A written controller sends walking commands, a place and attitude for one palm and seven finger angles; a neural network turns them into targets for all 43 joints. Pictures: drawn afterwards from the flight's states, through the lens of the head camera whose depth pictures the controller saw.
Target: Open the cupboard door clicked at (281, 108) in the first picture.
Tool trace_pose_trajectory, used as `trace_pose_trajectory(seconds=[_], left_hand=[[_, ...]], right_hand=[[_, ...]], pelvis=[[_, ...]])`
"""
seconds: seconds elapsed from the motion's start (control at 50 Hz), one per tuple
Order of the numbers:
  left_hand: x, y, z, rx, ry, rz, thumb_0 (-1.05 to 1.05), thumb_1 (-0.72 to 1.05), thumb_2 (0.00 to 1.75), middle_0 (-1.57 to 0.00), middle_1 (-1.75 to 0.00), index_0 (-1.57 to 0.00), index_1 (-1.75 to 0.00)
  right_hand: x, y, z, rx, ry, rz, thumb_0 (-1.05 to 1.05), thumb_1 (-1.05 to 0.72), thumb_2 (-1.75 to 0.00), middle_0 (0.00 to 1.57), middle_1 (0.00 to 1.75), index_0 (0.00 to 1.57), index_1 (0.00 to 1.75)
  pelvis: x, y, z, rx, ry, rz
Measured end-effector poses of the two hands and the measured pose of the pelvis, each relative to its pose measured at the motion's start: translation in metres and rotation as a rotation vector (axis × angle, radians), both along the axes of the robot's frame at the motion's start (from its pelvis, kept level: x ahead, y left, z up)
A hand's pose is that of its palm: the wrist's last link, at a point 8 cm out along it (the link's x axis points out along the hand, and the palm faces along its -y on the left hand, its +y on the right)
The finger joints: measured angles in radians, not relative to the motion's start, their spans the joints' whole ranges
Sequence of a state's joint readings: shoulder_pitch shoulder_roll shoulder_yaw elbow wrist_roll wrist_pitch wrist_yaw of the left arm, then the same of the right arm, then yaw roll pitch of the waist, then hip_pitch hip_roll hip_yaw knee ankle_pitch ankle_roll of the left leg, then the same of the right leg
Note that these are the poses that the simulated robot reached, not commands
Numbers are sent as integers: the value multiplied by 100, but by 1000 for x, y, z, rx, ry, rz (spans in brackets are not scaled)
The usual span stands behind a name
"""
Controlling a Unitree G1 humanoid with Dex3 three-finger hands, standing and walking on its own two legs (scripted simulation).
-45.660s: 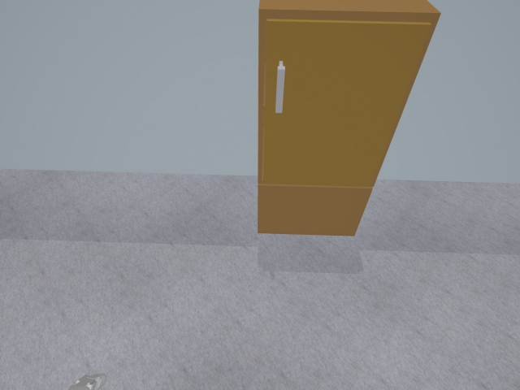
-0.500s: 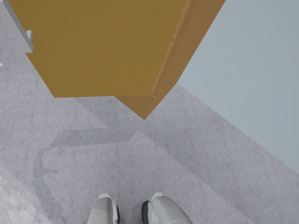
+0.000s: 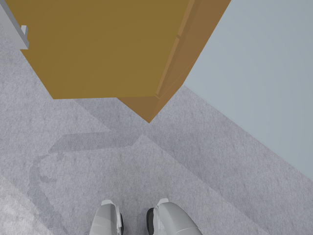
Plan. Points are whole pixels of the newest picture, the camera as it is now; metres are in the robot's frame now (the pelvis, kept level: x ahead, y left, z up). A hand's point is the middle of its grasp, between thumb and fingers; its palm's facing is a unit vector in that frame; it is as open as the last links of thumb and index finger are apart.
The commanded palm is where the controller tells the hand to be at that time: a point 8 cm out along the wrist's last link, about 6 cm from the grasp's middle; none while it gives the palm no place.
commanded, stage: slide the fingers in behind the handle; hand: left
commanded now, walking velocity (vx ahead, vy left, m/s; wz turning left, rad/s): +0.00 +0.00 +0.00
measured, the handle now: (10, 14) +0.59 +0.27 +0.10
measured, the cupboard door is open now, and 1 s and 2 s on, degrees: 45 45 45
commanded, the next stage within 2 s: close the thumb around the handle in 1.58 s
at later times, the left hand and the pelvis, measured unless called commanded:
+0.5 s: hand out of the picture +0.53 +0.29 +0.09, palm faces +0.05 -1.00 +0.00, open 14.0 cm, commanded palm +0.52 +0.32 +0.09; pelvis +0.00 +0.01 +0.00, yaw +0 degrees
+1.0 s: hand (16, 37) +0.53 +0.24 +0.10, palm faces +0.03 -1.00 +0.00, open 14.0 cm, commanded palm +0.51 +0.28 +0.09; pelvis +0.01 -0.01 +0.01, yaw +1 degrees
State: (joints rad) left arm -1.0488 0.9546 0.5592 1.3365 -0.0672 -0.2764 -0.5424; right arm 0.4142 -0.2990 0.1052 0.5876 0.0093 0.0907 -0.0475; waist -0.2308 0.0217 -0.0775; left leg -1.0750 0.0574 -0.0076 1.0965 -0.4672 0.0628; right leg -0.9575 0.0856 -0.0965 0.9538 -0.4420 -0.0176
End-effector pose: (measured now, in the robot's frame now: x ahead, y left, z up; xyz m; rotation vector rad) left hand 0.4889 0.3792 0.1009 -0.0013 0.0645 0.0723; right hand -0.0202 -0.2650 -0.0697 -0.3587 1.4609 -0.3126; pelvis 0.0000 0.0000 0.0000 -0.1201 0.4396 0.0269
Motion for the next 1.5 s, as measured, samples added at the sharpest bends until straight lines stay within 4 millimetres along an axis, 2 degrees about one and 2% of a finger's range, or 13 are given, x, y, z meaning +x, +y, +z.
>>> trace_pose_trajectory(seconds=[0.12, 0.36, 0.66, 0.84, 1.04, 1.2, 1.5], left_hand=[[-2, 0, 3, 7, -26, -30, -2, -49, 30, -29, -120, -30, -120], [11, -32, -9, -22, -15, -46, -2, -50, 30, -30, -120, -30, -120], [19, -49, -4, 5, -17, -42, -2, -49, 31, -30, -120, -30, -120], [18, -64, -10, -3, 8, -38, -2, -49, 30, -30, -120, -30, -120], [15, -84, -4, -1, -17, -33, -2, -49, 30, -29, -120, -30, -120], [12, -89, -3, 5, -8, -10, -2, -49, 30, -27, -120, -29, -120], [17, -88, -8, 0, -5, -25, -2, -49, 30, -29, -120, -29, -120]], right_hand=[[-5, 4, -1, 4, 23, 3, 0, -90, -90, 21, 30, 20, 30], [-2, 10, 0, 5, -8, 13, 0, -90, -90, 21, 30, 20, 30], [-16, 15, -1, 51, 41, -28, 0, -90, -90, 21, 30, 20, 30], [-5, 5, 1, 48, 14, -23, 0, -90, -90, 21, 30, 20, 30], [9, -6, -3, 62, -26, -11, 0, -91, -90, 21, 30, 20, 30], [13, -10, -7, 74, -48, -3, 0, -91, -90, 21, 30, 20, 30], [1, -14, -7, 54, -20, -18, 0, -91, -90, 21, 30, 20, 30]], pelvis=[[-2, 3, -1, -4, 2, 9], [-4, 9, 1, -2, -2, 14], [4, 6, 5, 9, -6, 4], [8, 0, 8, 17, -17, 4], [8, -8, 9, 29, -32, 6], [6, -14, 8, 37, -37, 5], [4, -17, 5, 34, -21, 3]])
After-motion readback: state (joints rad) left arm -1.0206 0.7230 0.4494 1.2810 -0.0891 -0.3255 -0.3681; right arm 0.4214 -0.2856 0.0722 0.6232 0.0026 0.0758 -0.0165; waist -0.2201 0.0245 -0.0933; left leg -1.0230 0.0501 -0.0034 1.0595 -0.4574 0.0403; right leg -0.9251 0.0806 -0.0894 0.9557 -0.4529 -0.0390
